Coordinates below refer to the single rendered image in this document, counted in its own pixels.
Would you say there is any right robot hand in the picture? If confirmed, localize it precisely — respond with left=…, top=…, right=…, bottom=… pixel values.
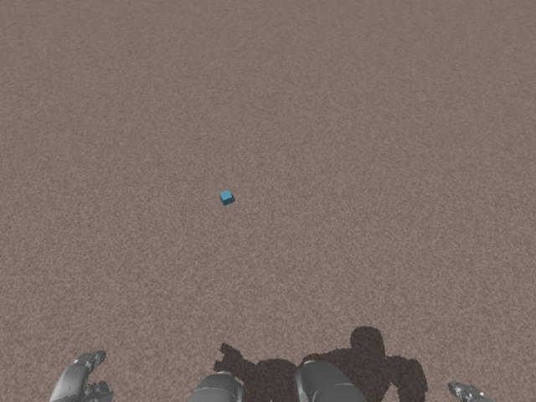
left=448, top=382, right=493, bottom=402

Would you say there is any cube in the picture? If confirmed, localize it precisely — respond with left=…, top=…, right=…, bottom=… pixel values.
left=219, top=190, right=233, bottom=206

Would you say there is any left robot hand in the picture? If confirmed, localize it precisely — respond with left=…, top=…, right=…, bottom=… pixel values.
left=49, top=350, right=114, bottom=402

